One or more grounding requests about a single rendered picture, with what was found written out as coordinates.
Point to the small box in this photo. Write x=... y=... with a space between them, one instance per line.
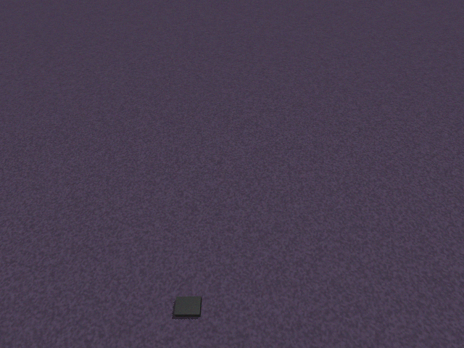
x=188 y=307

